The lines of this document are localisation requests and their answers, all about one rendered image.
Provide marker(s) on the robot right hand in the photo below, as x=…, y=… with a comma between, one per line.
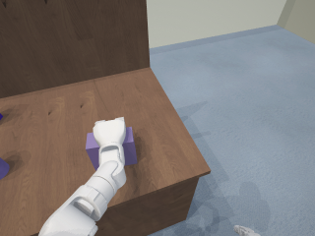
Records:
x=244, y=231

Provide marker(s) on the robot left hand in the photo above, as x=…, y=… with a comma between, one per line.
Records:
x=111, y=131

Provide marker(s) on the table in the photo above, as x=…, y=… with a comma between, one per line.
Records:
x=64, y=65

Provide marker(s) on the sponge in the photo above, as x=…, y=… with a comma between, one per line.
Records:
x=130, y=156

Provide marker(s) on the robot left upper arm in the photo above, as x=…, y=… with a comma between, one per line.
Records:
x=71, y=222

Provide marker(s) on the left robot forearm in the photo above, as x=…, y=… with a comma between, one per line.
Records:
x=93, y=197

